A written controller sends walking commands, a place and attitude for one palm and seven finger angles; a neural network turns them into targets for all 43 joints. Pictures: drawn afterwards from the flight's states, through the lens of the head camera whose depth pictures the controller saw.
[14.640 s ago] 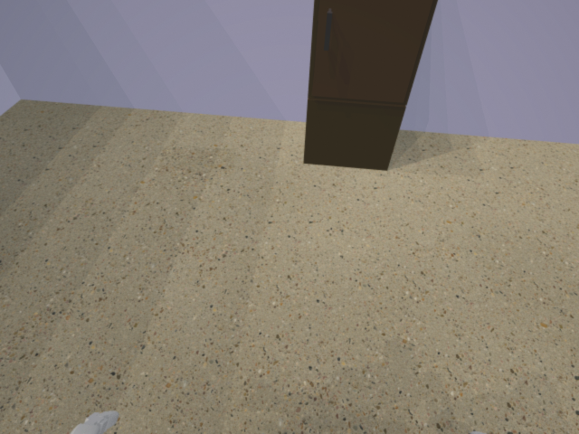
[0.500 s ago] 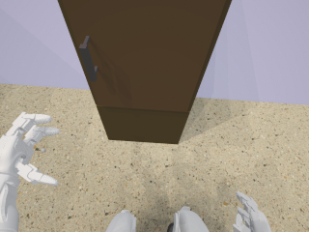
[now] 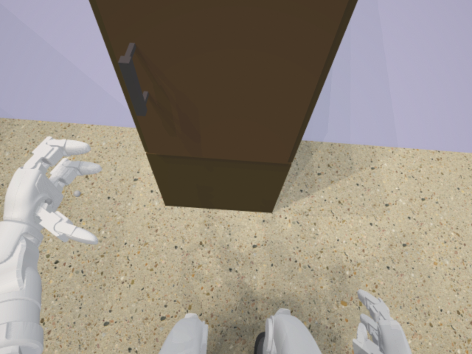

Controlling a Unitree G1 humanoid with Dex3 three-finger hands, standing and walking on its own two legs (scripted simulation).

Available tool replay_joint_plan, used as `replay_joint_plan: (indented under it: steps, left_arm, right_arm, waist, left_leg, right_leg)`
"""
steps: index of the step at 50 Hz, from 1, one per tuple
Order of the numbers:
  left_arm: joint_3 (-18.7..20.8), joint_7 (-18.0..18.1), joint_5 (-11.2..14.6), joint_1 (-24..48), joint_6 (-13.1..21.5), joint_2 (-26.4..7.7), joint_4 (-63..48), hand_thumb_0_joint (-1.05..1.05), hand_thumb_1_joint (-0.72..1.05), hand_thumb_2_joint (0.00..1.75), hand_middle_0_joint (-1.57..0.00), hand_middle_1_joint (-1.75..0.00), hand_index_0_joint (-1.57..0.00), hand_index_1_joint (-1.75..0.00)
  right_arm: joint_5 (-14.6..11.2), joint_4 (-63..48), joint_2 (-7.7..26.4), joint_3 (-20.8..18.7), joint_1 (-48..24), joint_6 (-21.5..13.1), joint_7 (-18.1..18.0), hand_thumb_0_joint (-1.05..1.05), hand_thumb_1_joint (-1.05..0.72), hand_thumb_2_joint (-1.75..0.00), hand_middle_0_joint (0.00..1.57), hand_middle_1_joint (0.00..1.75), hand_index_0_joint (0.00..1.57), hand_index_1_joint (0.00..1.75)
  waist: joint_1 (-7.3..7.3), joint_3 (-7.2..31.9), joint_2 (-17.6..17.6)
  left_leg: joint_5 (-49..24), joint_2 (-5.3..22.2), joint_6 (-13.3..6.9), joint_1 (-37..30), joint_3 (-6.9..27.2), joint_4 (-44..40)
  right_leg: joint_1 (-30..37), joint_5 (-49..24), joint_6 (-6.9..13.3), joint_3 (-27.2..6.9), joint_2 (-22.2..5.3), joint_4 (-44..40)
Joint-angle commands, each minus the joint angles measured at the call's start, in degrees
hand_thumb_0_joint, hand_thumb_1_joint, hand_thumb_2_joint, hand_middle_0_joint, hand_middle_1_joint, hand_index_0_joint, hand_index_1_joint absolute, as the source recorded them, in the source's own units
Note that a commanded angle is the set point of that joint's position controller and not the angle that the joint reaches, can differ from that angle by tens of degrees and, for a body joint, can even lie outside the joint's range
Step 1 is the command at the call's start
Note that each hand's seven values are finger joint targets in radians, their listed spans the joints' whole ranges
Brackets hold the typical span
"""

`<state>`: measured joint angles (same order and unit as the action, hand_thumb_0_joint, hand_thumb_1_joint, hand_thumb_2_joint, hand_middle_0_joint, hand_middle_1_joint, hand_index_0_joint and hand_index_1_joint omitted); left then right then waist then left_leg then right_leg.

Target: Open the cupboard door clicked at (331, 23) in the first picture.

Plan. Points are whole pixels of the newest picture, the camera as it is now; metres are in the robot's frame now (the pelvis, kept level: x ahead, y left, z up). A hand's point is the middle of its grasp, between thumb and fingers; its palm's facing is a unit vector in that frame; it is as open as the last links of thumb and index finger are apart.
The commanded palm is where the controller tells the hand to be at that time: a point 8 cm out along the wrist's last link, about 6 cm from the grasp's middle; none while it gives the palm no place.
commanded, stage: move the hooked fingers beside the handle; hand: left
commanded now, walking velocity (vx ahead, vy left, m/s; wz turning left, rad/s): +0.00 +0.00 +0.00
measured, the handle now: (136, 81) +0.61 +0.24 +0.04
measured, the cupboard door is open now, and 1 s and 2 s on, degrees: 0 0 0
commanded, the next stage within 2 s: none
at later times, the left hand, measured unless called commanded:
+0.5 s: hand (90, 148) +0.43 +0.27 +0.05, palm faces -0.02 -1.00 -0.01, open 14.0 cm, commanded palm +0.41 +0.32 +0.05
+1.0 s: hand (99, 113) +0.51 +0.28 +0.05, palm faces -0.02 -1.00 -0.03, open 14.0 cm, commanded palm +0.50 +0.32 +0.04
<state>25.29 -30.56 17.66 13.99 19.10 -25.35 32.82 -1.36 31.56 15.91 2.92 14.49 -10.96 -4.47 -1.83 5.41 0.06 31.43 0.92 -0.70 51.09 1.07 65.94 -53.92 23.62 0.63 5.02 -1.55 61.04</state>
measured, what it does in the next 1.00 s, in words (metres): stands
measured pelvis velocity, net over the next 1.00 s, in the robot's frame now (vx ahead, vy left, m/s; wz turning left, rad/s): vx -0.01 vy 0.01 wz -0.04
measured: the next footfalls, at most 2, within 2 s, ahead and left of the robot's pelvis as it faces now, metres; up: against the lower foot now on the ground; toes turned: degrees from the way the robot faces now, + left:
none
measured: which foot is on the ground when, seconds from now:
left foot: down 0.00-1.00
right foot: down 0.00-1.00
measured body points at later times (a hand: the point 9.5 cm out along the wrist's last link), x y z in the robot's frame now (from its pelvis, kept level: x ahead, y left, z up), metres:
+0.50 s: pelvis +0.00 +0.00 -0.01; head +0.13 +0.02 +0.43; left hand +0.42 +0.33 +0.05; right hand +0.08 -0.27 -0.10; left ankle +0.00 +0.11 -0.65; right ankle +0.06 -0.12 -0.65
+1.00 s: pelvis -0.01 +0.01 -0.02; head +0.17 +0.04 +0.39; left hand +0.50 +0.33 +0.06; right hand +0.01 -0.27 -0.12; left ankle +0.00 +0.11 -0.65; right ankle +0.06 -0.12 -0.65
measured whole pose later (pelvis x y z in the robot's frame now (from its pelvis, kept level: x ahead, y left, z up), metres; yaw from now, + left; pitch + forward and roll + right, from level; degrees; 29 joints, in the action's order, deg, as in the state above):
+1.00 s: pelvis -0.01 +0.01 -0.02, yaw -2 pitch +26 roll -4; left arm 33.0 -30.7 6.0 53.3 21.3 -45.4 69.3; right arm 0.4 33.9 17.6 4.3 19.6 0.8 -2.4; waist -11.0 4.6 -0.3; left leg 32.1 2.3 -1.5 65.9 1.2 71.8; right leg -67.8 22.2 0.0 5.1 -0.2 63.9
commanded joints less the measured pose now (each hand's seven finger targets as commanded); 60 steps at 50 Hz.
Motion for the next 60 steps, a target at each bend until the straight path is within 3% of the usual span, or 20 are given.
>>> replay_joint_plan:
  steps: [1,5,10,13,15,17,21,24,26,29,31,35,36,39,42,46,47,53,55,60]
  left_arm:
    - [7.17,0.42,1.27,12.81,2.99,-18.80,-8.20,0.00,-0.50,0.30,-0.30,-1.20,-0.30,-1.20]
    - [7.36,0.36,1.14,14.49,2.34,-18.79,-2.79,0.00,-0.50,0.30,-0.30,-1.20,-0.30,-1.20]
    - [6.94,-0.53,0.14,22.05,4.32,-20.08,0.75,0.00,-0.50,0.30,-0.30,-1.20,-0.30,-1.20]
    - [5.62,-1.29,-0.44,29.09,6.25,-20.48,-0.17,0.00,-0.50,0.30,-0.30,-1.20,-0.30,-1.20]
    - [7.43,-1.60,-1.00,30.90,6.71,-23.36,2.12,0.00,-0.50,0.30,-0.30,-1.20,-0.30,-1.20]
    - [6.26,-1.64,-1.63,32.44,6.66,-22.61,4.13,0.00,-0.50,0.30,-0.30,-1.20,-0.30,-1.20]
    - [8.69,-1.25,-2.71,35.58,5.73,-26.48,10.19,0.00,-0.50,0.30,-0.30,-1.20,-0.30,-1.20]
    - [8.96,-0.78,-3.93,38.65,5.98,-28.16,10.81,0.00,-0.50,0.30,-0.30,-1.20,-0.30,-1.20]
    - [9.57,-0.39,-4.40,37.84,6.16,-28.92,12.20,0.00,-0.50,0.30,-0.30,-1.20,-0.30,-1.20]
    - [9.97,-0.44,-4.78,41.10,6.70,-30.06,13.65,0.00,-0.50,0.30,-0.30,-1.20,-0.30,-1.20]
    - [9.74,-0.62,-4.94,43.22,6.63,-30.20,17.00,0.00,-0.50,0.30,-0.30,-1.20,-0.30,-1.20]
    - [8.26,-1.02,-6.64,48.76,6.56,-31.29,20.93,0.00,-0.50,0.30,-0.30,-1.20,-0.30,-1.20]
    - [9.19,-0.89,-7.14,50.08,6.82,-33.35,20.27,0.00,-0.50,0.30,-0.30,-1.20,-0.30,-1.20]
    - [8.34,-0.79,-7.59,53.78,7.48,-33.47,20.59,0.00,-0.50,0.30,-0.30,-1.20,-0.30,-1.20]
    - [9.69,-0.61,-8.19,57.34,6.56,-37.13,25.19,0.00,-0.50,0.30,-0.30,-1.20,-0.30,-1.20]
    - [10.32,-0.36,-10.19,60.23,6.12,-40.80,24.20,0.00,-0.50,0.30,-0.30,-1.20,-0.30,-1.20]
    - [9.36,-0.20,-10.49,60.57,5.90,-39.80,24.07,0.00,-0.50,0.30,-0.30,-1.20,-0.30,-1.20]
    - [9.36,0.18,-10.98,64.87,3.84,-41.26,27.16,0.00,-0.50,0.30,-0.30,-1.20,-0.30,-1.20]
    - [11.40,0.48,-11.99,65.92,3.36,-45.43,27.21,0.00,-0.50,0.30,-0.30,-1.20,-0.30,-1.20]
    - [9.87,1.28,-14.37,70.07,2.73,-46.78,29.26,0.00,-0.50,0.30,-0.30,-1.20,-0.30,-1.20]
  right_arm:
    - [-0.50,-6.62,9.49,-4.26,3.65,-1.05,-0.07,0.00,-0.90,-0.90,0.20,0.30,0.20,0.30]
    - [-0.61,-6.58,9.89,-4.34,4.81,0.28,0.51,0.00,-0.90,-0.90,0.20,0.30,0.20,0.30]
    - [-0.36,-5.21,10.41,-4.61,6.69,1.41,0.65,0.00,-0.90,-0.90,0.20,0.30,0.20,0.30]
    - [-0.22,-4.31,10.45,-4.81,7.36,1.81,0.48,0.00,-0.90,-0.90,0.20,0.30,0.20,0.30]
    - [-0.09,-3.13,10.78,-4.94,8.32,2.49,0.41,0.00,-0.90,-0.90,0.20,0.30,0.20,0.30]
    - [-0.12,-2.76,10.66,-4.84,8.43,3.01,0.46,0.00,-0.90,-0.90,0.20,0.30,0.20,0.30]
    - [0.02,-2.04,11.02,-4.64,9.52,4.36,0.56,0.00,-0.90,-0.90,0.20,0.30,0.20,0.30]
    - [0.22,-2.26,11.05,-4.56,10.20,5.32,0.88,0.00,-0.90,-0.90,0.20,0.30,0.20,0.30]
    - [0.32,-2.51,11.12,-4.61,10.72,6.04,1.28,0.00,-0.90,-0.90,0.20,0.30,0.20,0.30]
    - [0.50,-2.17,11.37,-4.63,11.68,7.08,1.50,0.00,-0.90,-0.90,0.20,0.30,0.20,0.30]
    - [0.47,-1.86,11.54,-4.43,11.79,7.73,1.50,0.00,-0.90,-0.90,0.20,0.30,0.20,0.30]
    - [0.59,-1.45,11.90,-4.05,12.44,8.67,1.36,0.00,-0.90,-0.90,0.20,0.30,0.20,0.30]
    - [0.76,-1.12,12.26,-4.08,12.86,8.93,1.27,0.00,-0.90,-0.90,0.20,0.30,0.20,0.30]
    - [1.04,-0.61,12.40,-3.95,13.68,9.53,1.39,0.00,-0.90,-0.90,0.20,0.30,0.20,0.30]
    - [0.99,-0.24,12.98,-3.24,13.85,10.12,1.07,0.00,-0.90,-0.90,0.20,0.30,0.20,0.30]
    - [1.53,-0.04,13.37,-2.92,15.15,10.81,1.21,0.00,-0.90,-0.90,0.20,0.30,0.20,0.30]
    - [1.62,-0.12,13.15,-2.84,15.41,11.15,1.44,0.00,-0.90,-0.90,0.20,0.30,0.20,0.30]
    - [1.72,-0.51,13.50,-2.18,16.53,12.69,1.63,0.00,-0.90,-0.90,0.20,0.30,0.20,0.30]
    - [1.82,-0.42,13.82,-2.00,17.28,13.23,1.53,0.00,-0.90,-0.90,0.20,0.30,0.20,0.30]
    - [2.14,-0.40,13.68,-1.16,18.17,14.16,1.80,0.00,-0.90,-0.90,0.20,0.30,0.20,0.30]
  waist:
    - [0.64,22.13,-6.30]
    - [-0.28,20.65,-3.34]
    - [-1.81,21.68,-3.72]
    - [-2.68,24.00,-7.10]
    - [-2.54,25.57,-7.29]
    - [-2.78,24.77,-8.45]
    - [-2.86,24.66,-6.32]
    - [-2.69,26.97,-9.08]
    - [-2.55,27.57,-8.55]
    - [-3.48,28.41,-7.51]
    - [-4.50,26.32,-5.71]
    - [-6.02,24.57,-8.22]
    - [-6.00,25.85,-8.46]
    - [-6.89,28.51,-10.73]
    - [-8.35,26.10,-7.62]
    - [-7.74,31.21,-14.63]
    - [-8.12,31.80,-15.17]
    - [-10.50,29.96,-13.03]
    - [-10.36,31.88,-13.96]
    - [-12.10,30.66,-16.60]
  left_leg:
    - [-20.92,-0.68,0.54,-7.20,1.03,-11.83]
    - [-19.38,-0.58,0.07,-4.44,0.28,-11.31]
    - [-19.77,-0.46,-0.29,-4.09,0.20,-10.18]
    - [-21.75,-0.35,-0.29,-6.20,0.60,-9.42]
    - [-22.18,-0.17,-0.15,-7.13,0.91,-9.31]
    - [-22.51,-0.11,-0.14,-7.45,1.09,-9.51]
    - [-21.26,-0.06,-0.44,-4.46,1.07,-8.87]
    - [-24.04,0.05,-0.26,-6.01,1.17,-8.67]
    - [-24.11,0.19,-0.31,-6.02,1.01,-8.57]
    - [-26.02,0.52,-0.36,-6.27,1.33,-7.89]
    - [-22.19,0.41,-0.76,-3.51,1.14,-7.57]
    - [-19.60,0.31,-1.00,-2.41,1.34,-7.20]
    - [-20.26,0.46,-0.95,-3.07,1.75,-7.01]
    - [-22.05,0.58,-0.65,-5.68,2.43,-6.33]
    - [-18.28,0.56,-1.27,0.04,2.64,-5.16]
    - [-23.68,0.73,-0.47,-5.02,3.54,-4.45]
    - [-24.96,0.79,-0.45,-5.91,3.65,-4.22]
    - [-24.68,1.17,-0.99,-3.35,4.16,-3.22]
    - [-25.06,1.19,-1.06,-2.53,3.92,-2.69]
    - [-26.08,1.53,-0.87,-2.52,4.47,-1.65]
  right_leg:
    - [17.58,-11.12,1.03,-3.01,1.92,-6.32]
    - [17.28,-11.21,0.69,-3.35,2.12,-6.67]
    - [16.11,-11.98,0.73,-3.88,2.38,-6.19]
    - [14.44,-12.75,1.06,-3.81,2.50,-5.21]
    - [14.55,-12.87,0.94,-3.92,2.48,-5.36]
    - [13.27,-12.50,1.01,-3.68,2.45,-5.41]
    - [13.81,-12.40,0.79,-3.87,2.41,-5.19]
    - [13.41,-13.94,0.93,-3.76,2.61,-4.42]
    - [13.52,-14.15,0.83,-3.72,2.74,-4.59]
    - [12.87,-15.36,0.70,-3.47,3.04,-4.02]
    - [12.23,-13.54,0.44,-3.77,2.99,-4.49]
    - [9.29,-11.03,0.53,-3.90,3.04,-4.56]
    - [8.88,-10.97,0.55,-3.77,3.00,-4.33]
    - [6.58,-10.77,0.63,-3.36,3.20,-3.75]
    - [6.42,-8.83,0.29,-3.63,3.23,-3.63]
    - [3.99,-10.46,0.66,-2.88,3.15,-2.29]
    - [3.45,-10.97,0.62,-2.76,3.23,-2.27]
    - [1.67,-11.35,0.38,-2.23,3.62,-2.19]
    - [2.92,-12.12,0.19,-2.51,3.64,-2.01]
    - [-0.45,-11.54,0.28,-1.95,3.90,-1.54]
